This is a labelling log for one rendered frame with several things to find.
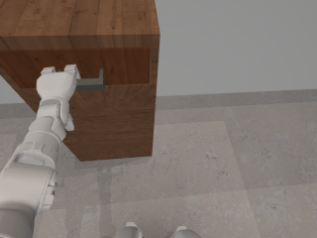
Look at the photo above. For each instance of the drawer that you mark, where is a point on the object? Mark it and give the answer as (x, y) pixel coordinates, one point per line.
(122, 66)

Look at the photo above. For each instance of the left robot thigh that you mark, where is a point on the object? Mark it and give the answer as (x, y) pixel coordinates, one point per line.
(130, 232)

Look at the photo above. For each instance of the left robot shin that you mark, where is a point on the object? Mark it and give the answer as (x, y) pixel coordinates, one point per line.
(131, 224)

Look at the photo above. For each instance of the cabinet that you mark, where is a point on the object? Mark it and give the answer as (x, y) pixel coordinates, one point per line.
(114, 123)

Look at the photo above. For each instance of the robot left hand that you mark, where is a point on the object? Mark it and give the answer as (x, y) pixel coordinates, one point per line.
(61, 84)

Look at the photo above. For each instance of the handle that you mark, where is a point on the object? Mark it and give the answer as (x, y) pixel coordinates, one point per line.
(87, 84)

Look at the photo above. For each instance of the left robot forearm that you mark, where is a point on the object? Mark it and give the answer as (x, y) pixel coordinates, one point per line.
(42, 142)

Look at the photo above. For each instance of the left robot upper arm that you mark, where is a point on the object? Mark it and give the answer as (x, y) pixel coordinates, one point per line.
(25, 191)

